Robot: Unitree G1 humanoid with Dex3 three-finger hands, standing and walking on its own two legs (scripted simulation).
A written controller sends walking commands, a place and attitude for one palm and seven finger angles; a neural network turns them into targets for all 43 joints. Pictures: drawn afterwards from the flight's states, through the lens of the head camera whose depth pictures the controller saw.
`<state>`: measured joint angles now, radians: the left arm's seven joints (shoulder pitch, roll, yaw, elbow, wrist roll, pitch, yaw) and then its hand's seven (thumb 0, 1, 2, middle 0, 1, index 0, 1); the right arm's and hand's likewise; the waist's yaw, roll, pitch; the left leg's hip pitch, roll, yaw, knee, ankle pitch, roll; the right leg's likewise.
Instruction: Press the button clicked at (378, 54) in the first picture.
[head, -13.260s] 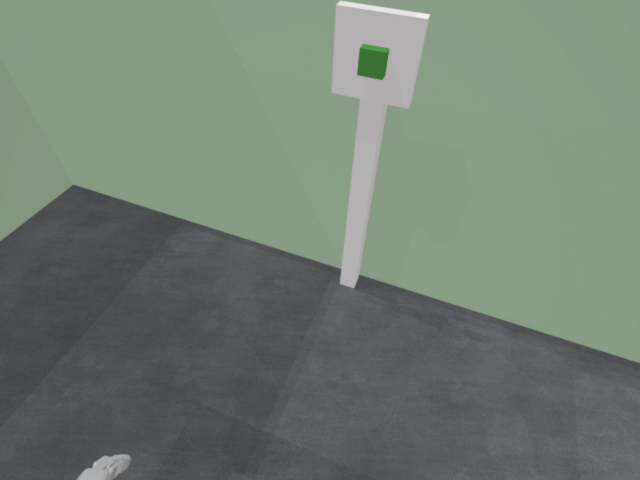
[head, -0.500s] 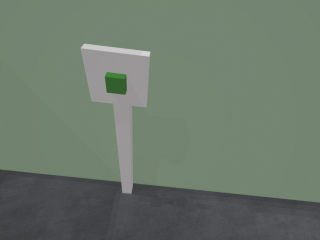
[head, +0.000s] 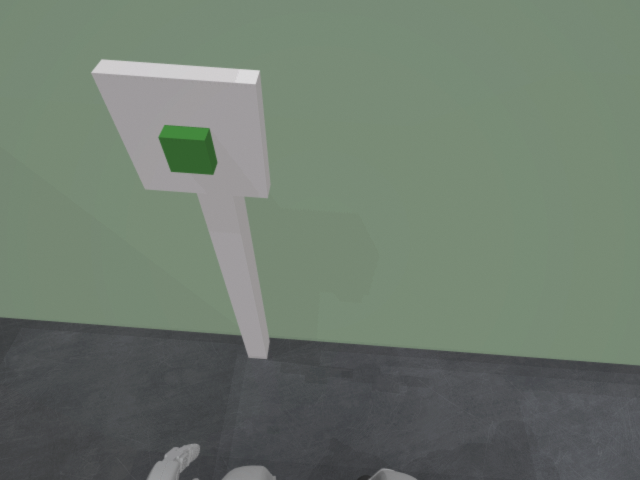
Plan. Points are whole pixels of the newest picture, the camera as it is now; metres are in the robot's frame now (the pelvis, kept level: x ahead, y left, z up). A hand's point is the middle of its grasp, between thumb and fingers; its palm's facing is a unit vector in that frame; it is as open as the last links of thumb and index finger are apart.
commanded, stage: come to a stop and stand still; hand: left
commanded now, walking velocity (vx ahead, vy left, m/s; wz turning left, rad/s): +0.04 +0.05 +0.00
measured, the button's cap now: (190, 148) +0.49 +0.19 +0.13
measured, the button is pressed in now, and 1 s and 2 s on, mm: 0 0 0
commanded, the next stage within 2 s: look again from close up in 1.28 s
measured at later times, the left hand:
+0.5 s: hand out of the picture -0.08 +0.20 -0.16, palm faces -0.01 -0.99 -0.17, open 7.4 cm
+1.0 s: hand out of the picture -0.07 +0.10 -0.16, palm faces +0.05 -0.99 -0.12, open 7.3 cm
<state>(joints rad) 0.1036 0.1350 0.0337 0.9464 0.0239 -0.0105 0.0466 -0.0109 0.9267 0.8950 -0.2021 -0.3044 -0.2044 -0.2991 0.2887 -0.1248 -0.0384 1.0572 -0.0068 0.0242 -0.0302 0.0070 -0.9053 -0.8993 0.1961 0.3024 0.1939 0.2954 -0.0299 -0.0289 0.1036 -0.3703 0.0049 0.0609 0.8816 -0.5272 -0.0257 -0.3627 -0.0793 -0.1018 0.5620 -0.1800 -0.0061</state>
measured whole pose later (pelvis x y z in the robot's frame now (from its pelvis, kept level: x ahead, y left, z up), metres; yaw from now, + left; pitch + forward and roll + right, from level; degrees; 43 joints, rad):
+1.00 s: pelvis -0.03 -0.03 +0.01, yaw -1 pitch -2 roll +0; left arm 0.37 0.06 -0.02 1.13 0.00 -0.03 0.04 0.01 0.91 0.90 -0.20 -0.30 -0.20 -0.30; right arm 0.34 -0.08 0.01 1.16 -0.02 -0.01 -0.04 0.01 -0.91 -0.90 0.20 0.30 0.19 0.30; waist 0.00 0.00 0.03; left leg -0.23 0.05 0.06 0.44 -0.17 -0.03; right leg -0.09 0.05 -0.08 0.42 -0.31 -0.08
